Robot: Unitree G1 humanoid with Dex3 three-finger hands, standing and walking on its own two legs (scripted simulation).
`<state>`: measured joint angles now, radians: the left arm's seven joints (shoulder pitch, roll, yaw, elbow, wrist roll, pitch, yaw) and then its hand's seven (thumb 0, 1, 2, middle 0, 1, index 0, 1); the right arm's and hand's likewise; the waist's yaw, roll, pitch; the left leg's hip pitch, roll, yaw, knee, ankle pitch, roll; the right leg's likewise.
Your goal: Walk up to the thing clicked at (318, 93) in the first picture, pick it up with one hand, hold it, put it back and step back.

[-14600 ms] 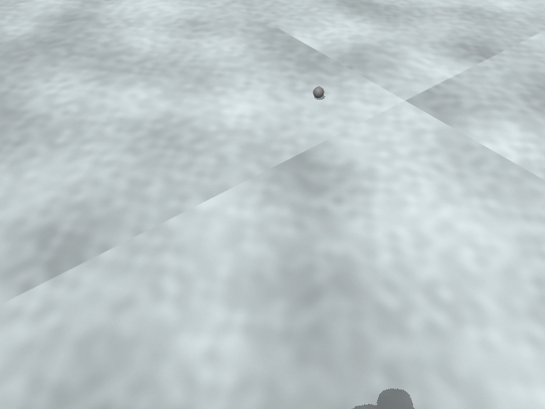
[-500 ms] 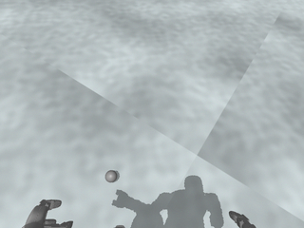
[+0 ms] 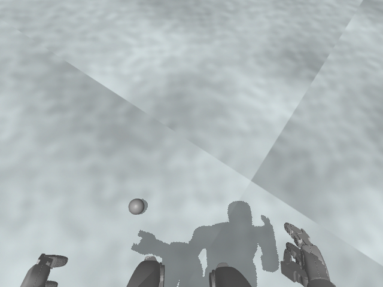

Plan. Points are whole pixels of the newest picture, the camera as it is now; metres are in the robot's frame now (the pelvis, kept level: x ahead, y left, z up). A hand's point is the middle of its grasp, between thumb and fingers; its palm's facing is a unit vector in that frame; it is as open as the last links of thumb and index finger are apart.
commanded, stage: rise first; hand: left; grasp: from above
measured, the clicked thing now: (136, 206) +0.46 +0.21 -0.65
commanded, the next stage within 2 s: none
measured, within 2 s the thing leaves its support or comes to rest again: neither
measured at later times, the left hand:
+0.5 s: hand (75, 279) +0.16 +0.28 -0.24, palm faces -0.37 -0.71 -0.60, open 14.2 cm
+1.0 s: hand (101, 231) +0.30 +0.28 -0.41, palm faces -0.47 -0.21 -0.86, open 13.9 cm
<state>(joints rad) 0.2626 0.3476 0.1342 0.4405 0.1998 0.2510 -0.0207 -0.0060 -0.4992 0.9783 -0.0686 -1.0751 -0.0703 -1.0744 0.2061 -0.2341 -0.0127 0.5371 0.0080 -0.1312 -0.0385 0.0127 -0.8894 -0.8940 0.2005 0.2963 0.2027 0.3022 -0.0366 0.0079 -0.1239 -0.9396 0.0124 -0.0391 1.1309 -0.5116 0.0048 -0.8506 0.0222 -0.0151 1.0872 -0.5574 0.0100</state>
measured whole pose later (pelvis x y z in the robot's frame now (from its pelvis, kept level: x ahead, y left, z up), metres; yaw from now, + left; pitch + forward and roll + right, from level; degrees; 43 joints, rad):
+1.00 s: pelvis -0.10 -0.01 -0.27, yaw -6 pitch +34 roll -6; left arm -0.62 0.63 0.13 1.06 0.98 -0.21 0.19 0.00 -0.51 1.02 -0.09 -1.05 -0.08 -1.06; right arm 0.13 -0.26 -0.03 0.74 -0.04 -0.08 0.08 0.01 -0.87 -0.89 0.20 0.30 0.20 0.30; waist -0.07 0.01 -0.12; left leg -2.08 0.03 -0.10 2.10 -0.61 -0.01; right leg -1.98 0.06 -0.07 2.08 -0.70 0.01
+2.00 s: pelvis -0.09 +0.00 -0.35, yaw -11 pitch +34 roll -9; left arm -0.90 0.83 0.14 1.36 1.24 -0.25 0.35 0.00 -0.56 1.02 -0.08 -1.04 -0.08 -1.04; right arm 0.11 -0.26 0.08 0.74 -0.14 -0.02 0.12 0.00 -0.92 -0.90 0.20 0.30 0.20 0.30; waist -0.20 -0.04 -0.02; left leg -2.31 0.04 -0.17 2.37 -0.67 -0.01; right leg -2.19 0.09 -0.12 2.31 -0.73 0.02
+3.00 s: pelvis -0.09 +0.00 -0.37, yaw -12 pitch +32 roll -11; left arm -0.97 0.90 0.13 1.46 1.26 -0.23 0.38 0.00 -0.55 1.01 -0.09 -1.04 -0.09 -1.04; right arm 0.12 -0.26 0.16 0.72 -0.16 -0.04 0.14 0.00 -0.91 -0.90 0.20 0.30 0.20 0.30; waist -0.26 -0.06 0.02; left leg -2.36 0.03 -0.20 2.44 -0.66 -0.01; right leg -2.22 0.10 -0.15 2.35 -0.72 0.03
